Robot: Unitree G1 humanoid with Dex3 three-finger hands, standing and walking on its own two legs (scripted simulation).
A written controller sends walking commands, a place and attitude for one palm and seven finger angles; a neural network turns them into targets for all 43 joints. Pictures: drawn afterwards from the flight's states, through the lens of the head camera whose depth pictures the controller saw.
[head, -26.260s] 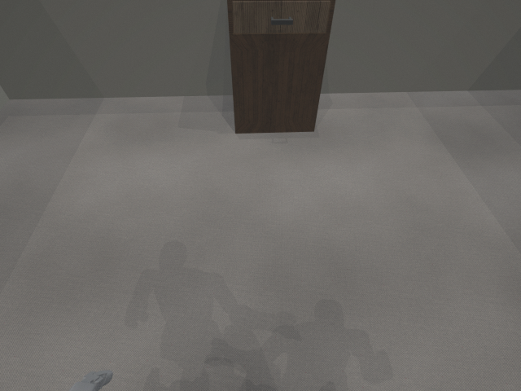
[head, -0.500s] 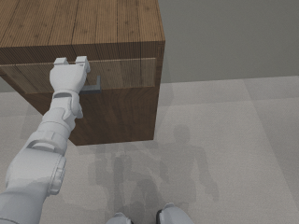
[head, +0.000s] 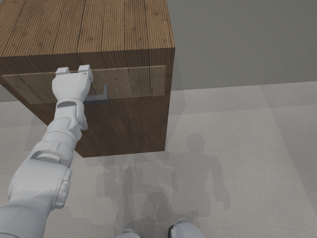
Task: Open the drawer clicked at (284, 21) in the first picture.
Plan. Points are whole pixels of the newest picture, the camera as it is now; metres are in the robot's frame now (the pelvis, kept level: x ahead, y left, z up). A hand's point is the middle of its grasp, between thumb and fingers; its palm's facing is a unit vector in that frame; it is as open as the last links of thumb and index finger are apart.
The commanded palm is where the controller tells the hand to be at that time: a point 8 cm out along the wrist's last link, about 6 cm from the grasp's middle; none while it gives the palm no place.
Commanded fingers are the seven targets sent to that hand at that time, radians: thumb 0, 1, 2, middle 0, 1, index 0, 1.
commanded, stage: re-aim the fingers above the handle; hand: left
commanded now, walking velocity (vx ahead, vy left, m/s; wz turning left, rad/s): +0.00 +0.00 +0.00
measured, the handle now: (91, 94) +0.54 +0.17 -0.04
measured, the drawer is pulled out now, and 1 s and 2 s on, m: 0.00 0.00 0.00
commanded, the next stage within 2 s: lower the fingers behind the handle in 0.80 s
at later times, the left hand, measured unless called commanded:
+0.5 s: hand (81, 96) +0.49 +0.18 +0.02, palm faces -0.02 +0.04 -1.00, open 13.7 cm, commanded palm +0.47 +0.18 +0.07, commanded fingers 0.00 -0.50 0.30 -0.30 -1.20 -0.30 -1.20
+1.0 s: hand (94, 92) +0.50 +0.14 +0.02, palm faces +0.11 +0.01 -0.99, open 13.5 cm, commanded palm +0.48 +0.19 +0.06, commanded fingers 0.00 -0.50 0.30 -0.30 -1.20 -0.30 -1.20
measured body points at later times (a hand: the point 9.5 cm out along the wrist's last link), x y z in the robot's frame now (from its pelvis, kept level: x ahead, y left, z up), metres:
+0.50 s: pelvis +0.00 +0.00 +0.00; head +0.11 -0.02 +0.44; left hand +0.49 +0.17 +0.07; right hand +0.02 -0.27 -0.14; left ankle -0.03 +0.09 -0.70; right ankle +0.01 -0.10 -0.70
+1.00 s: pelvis -0.01 +0.00 -0.01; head +0.11 -0.01 +0.42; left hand +0.49 +0.14 +0.07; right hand +0.01 -0.27 -0.15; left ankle -0.03 +0.09 -0.70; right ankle +0.01 -0.10 -0.70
